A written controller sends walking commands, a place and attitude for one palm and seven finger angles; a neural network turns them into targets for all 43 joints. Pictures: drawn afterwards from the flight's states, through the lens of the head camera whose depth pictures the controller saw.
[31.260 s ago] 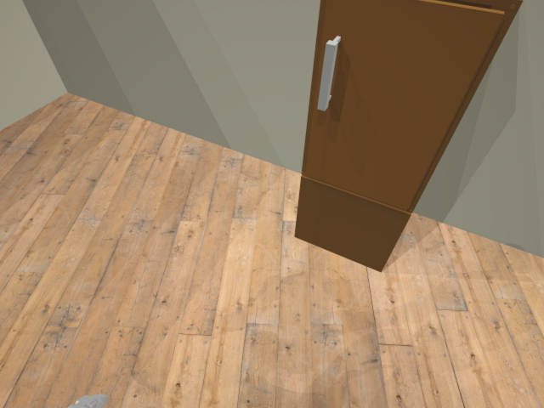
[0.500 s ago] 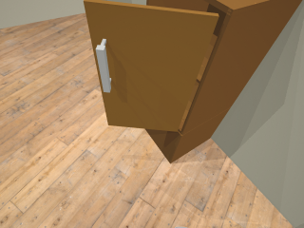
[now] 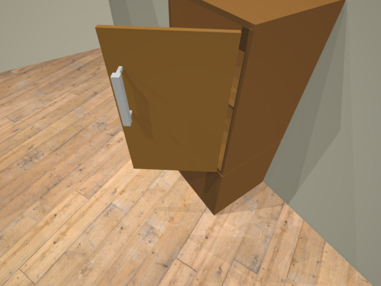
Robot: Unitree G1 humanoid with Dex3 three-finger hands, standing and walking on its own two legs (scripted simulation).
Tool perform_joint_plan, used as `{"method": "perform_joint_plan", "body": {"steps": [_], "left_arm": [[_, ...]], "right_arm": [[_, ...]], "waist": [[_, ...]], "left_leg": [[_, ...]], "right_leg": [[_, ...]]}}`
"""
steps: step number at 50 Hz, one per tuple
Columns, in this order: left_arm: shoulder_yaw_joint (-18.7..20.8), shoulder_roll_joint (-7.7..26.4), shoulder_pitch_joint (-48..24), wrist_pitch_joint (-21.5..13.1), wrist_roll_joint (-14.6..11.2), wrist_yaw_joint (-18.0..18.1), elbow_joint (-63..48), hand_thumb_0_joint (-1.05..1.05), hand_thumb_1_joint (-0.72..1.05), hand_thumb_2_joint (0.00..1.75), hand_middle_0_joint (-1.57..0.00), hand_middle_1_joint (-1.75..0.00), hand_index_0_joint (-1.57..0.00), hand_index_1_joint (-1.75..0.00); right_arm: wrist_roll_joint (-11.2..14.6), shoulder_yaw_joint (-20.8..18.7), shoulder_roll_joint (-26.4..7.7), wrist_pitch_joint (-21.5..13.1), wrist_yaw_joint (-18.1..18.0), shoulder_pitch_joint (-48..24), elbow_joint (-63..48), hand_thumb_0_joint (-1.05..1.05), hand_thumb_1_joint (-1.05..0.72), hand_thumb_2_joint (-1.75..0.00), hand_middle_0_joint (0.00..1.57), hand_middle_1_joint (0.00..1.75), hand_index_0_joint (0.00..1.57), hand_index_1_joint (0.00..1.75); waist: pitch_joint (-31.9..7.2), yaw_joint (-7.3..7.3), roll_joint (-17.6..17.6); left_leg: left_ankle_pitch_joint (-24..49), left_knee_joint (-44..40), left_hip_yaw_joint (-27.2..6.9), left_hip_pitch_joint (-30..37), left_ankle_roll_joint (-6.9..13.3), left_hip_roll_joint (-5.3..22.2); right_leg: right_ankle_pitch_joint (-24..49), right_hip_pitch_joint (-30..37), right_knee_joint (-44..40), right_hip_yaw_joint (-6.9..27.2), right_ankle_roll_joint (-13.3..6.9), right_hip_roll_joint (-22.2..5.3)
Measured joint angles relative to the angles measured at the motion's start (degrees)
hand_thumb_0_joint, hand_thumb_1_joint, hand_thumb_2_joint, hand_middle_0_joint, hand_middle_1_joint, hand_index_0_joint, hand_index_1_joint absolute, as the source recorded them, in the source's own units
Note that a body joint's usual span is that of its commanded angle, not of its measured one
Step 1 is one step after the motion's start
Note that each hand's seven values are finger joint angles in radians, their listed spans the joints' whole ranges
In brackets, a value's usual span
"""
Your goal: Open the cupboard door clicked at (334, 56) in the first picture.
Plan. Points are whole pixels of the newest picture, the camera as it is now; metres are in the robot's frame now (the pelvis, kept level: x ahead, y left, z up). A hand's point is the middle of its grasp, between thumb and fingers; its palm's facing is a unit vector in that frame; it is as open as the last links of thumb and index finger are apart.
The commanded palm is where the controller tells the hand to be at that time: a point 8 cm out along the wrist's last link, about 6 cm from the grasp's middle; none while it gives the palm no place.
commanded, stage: come to a stop and stand still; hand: left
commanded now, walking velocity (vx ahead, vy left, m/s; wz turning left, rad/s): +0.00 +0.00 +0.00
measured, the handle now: (123, 97) +0.60 +0.24 +0.05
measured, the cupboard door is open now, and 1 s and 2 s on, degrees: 53 53 53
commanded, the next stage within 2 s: look again from close up in 0.24 s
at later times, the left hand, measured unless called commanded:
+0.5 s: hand out of the picture +0.00 +0.17 -0.18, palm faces +0.05 -0.98 -0.20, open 7.4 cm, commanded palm none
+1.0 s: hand out of the picture -0.02 +0.21 -0.18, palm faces +0.03 -0.98 -0.21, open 7.4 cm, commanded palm none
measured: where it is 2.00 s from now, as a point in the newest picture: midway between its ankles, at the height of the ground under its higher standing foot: outside the picture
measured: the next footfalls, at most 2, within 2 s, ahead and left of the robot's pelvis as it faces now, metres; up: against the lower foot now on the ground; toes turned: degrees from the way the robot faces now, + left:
right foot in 1.74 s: +0.10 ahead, -0.09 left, +0.00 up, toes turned -3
left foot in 1.98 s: +0.16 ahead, +0.12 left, +0.00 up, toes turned +2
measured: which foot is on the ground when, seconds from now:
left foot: down 0.00-1.00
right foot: down 0.00-1.00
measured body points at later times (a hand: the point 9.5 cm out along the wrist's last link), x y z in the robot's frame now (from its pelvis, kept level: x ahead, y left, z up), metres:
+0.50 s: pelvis +0.00 +0.00 -0.01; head +0.02 +0.00 +0.44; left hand +0.00 +0.22 -0.16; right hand +0.01 -0.23 -0.16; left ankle +0.02 +0.12 -0.74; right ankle -0.05 -0.11 -0.74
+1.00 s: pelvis -0.03 +0.02 +0.00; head -0.04 +0.03 +0.45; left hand -0.02 +0.26 -0.16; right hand +0.02 -0.22 -0.15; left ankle +0.02 +0.12 -0.74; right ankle -0.05 -0.11 -0.74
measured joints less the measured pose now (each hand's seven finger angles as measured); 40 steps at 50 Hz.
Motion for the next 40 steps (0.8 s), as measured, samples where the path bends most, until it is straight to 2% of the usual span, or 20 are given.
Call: {"method": "perform_joint_plan", "body": {"steps": [17, 20, 24, 32, 40], "left_arm": [[0.0, -2.2, 1.9, -0.5, -0.3, 0.1, 1.5, 0.00, 0.91, 0.89, -0.20, -0.30, -0.20, -0.30], [-0.6, -1.5, 2.3, -0.7, 0.4, -0.2, -1.3, 0.00, 0.91, 0.89, -0.20, -0.30, -0.20, -0.30], [0.5, -0.1, 2.4, -1.2, 0.7, 0.2, -4.2, 0.00, 0.90, 0.89, -0.20, -0.30, -0.20, -0.30], [1.2, 3.1, 0.8, -0.5, 0.9, 0.6, -8.2, 0.00, 0.91, 0.89, -0.20, -0.30, -0.20, -0.30], [0.6, 4.2, -0.4, -0.3, 0.9, 0.0, -9.0, 0.00, 0.91, 0.90, -0.20, -0.30, -0.20, -0.30]], "right_arm": [[0.0, 0.6, 3.2, -0.5, -0.8, 3.1, 1.9, 0.01, -0.91, -0.90, 0.20, 0.29, 0.20, 0.30], [-0.5, 0.5, 2.4, -0.7, 0.1, 3.2, -2.1, 0.01, -0.91, -0.90, 0.20, 0.29, 0.20, 0.30], [-0.7, -0.3, 0.6, -1.6, -0.5, 2.0, -5.7, 0.01, -0.91, -0.90, 0.20, 0.29, 0.20, 0.30], [-0.6, -0.8, -2.0, -1.4, -0.3, -2.7, -9.1, 0.01, -0.92, -0.90, 0.20, 0.29, 0.20, 0.30], [-0.6, 0.0, -2.7, -1.1, 0.6, -4.7, -9.7, 0.01, -0.91, -0.90, 0.20, 0.29, 0.20, 0.30]], "waist": [[1.4, -0.07, -0.8], [1.5, -0.61, 0.1], [0.2, -0.66, 1.2], [-1.3, 0.32, 0.6], [-2.0, 0.65, 0.4]], "left_leg": [[0.4, -0.2, -1.1, -0.7, -0.7, 0.7], [-0.6, 2.7, -1.9, -3.4, -0.5, 0.8], [-2.7, 6.5, -2.1, -5.8, -0.1, 0.8], [-3.9, 8.6, -1.0, -5.0, 0.4, 0.6], [-1.9, 6.6, -0.7, -4.2, 1.0, 0.2]], "right_leg": [[0.8, 0.2, -1.5, -1.0, -0.7, 0.9], [-0.2, -1.8, 0.7, -1.7, -0.7, 0.8], [-2.0, -3.9, 4.0, -1.9, -0.5, 0.7], [-3.3, -3.9, 7.0, -0.8, 0.1, 0.1], [-1.4, -3.3, 5.3, -0.6, 0.6, -0.2]]}}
